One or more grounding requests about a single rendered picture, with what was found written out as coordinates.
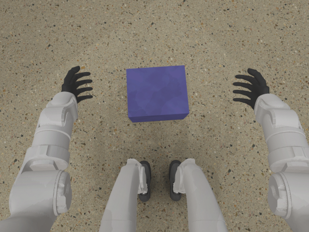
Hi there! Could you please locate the right robot shin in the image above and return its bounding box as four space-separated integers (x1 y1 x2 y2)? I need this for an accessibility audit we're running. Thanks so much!
173 159 195 193

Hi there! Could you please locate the left robot hand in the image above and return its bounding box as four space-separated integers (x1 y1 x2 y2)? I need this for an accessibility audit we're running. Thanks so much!
61 66 93 104

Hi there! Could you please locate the robot right upper arm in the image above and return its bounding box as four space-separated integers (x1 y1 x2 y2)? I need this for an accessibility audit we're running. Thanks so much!
267 172 309 232

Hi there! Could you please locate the left robot thigh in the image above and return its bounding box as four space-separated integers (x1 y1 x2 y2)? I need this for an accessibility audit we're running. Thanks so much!
99 163 145 232

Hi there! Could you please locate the carton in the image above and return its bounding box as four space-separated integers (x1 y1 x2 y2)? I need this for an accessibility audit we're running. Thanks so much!
126 65 189 123

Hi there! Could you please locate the right robot hand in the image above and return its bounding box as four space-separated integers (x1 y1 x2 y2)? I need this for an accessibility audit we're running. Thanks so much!
233 68 269 110

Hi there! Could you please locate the right robot forearm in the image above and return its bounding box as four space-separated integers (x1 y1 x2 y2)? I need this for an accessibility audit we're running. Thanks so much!
254 94 309 173

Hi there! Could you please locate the left robot forearm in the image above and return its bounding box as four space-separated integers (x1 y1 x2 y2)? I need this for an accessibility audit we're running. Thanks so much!
9 92 78 213

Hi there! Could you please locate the robot left upper arm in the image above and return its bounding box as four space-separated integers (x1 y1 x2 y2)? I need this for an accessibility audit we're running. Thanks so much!
0 170 72 232

